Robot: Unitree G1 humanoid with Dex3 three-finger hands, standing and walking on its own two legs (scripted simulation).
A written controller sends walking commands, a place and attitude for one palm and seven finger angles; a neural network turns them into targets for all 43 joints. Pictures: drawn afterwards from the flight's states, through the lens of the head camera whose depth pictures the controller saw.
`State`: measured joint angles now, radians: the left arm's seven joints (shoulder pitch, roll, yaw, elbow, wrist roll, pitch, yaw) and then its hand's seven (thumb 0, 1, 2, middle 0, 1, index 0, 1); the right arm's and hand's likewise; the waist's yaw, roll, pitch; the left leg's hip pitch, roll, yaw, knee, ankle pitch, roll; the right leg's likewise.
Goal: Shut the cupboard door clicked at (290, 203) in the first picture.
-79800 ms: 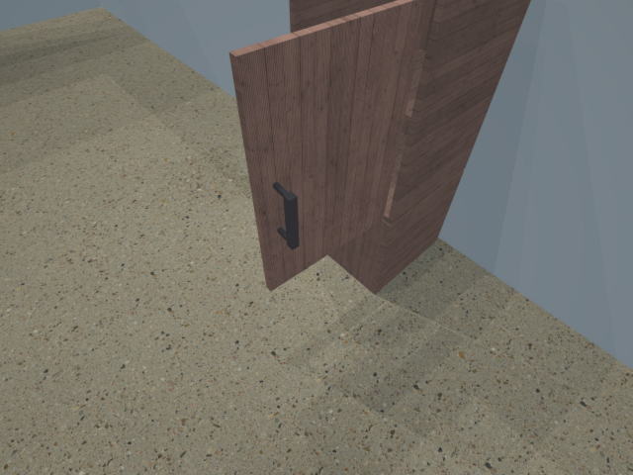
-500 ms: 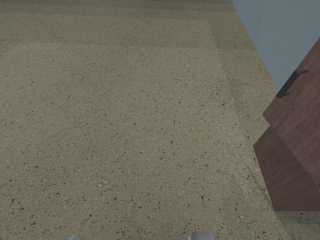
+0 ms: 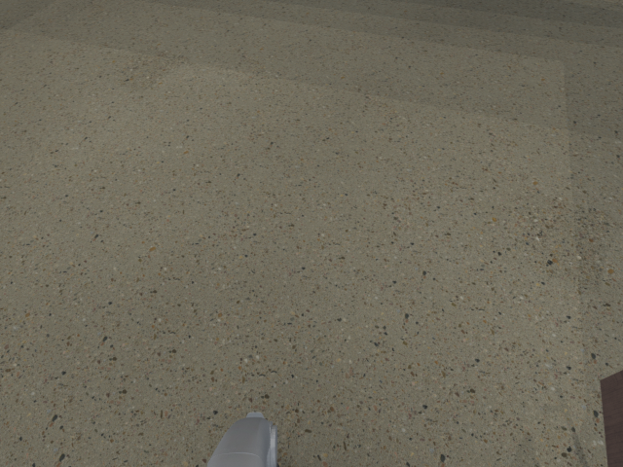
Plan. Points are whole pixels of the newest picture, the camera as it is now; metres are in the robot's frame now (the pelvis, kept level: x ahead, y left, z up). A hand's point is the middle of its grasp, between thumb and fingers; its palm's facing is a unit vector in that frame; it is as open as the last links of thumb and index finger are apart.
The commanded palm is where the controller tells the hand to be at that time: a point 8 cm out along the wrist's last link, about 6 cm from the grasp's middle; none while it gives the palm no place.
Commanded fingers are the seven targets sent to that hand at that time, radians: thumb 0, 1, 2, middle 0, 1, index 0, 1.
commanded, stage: walk to a spot facing it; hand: left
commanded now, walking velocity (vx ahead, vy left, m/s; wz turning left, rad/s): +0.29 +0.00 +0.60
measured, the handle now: out of the picture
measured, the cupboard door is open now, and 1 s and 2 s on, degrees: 17 17 17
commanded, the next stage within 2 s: turn to face it in 0.32 s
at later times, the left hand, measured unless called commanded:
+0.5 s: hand (149, 367) +0.27 +0.29 -0.15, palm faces +0.25 -0.95 -0.20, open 7.3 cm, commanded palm none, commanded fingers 0.00 0.90 0.90 -0.20 -0.30 -0.20 -0.30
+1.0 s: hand (183, 340) +0.33 +0.25 -0.17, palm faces +0.09 -0.96 -0.25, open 7.3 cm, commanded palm none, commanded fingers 0.00 0.90 0.90 -0.20 -0.30 -0.20 -0.30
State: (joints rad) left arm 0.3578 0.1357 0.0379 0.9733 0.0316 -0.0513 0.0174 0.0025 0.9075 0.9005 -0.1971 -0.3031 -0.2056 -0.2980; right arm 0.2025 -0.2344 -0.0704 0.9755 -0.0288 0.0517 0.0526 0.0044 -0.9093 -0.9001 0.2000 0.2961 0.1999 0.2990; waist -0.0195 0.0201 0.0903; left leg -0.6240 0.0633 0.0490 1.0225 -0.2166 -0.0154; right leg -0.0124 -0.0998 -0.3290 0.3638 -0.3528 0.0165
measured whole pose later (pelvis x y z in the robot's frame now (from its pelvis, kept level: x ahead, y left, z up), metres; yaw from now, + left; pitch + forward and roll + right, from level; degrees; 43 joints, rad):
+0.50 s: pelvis +0.19 +0.06 +0.00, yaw +14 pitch +1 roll -1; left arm 0.11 0.23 0.07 0.86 0.03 0.00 0.00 0.00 0.91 0.90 -0.19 -0.30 -0.20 -0.30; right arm 0.25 -0.17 -0.02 0.96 -0.01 -0.04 -0.01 0.00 -0.90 -0.90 0.21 0.30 0.21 0.30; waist -0.01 -0.03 0.07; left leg -0.14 -0.10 0.00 0.37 -0.24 0.11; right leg -0.64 -0.12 0.00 1.08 -0.19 0.08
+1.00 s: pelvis +0.31 +0.05 +0.00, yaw +1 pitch +1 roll +1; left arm 0.27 0.18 0.06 0.96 0.02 0.02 0.02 0.00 0.92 0.90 -0.20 -0.30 -0.21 -0.30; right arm 0.13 -0.19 -0.05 0.95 -0.02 0.04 -0.02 0.00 -0.91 -0.90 0.20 0.30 0.20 0.30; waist 0.02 0.01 0.10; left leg -0.51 0.05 -0.06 1.05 -0.37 -0.07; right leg -0.28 0.08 0.05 0.44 -0.18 -0.07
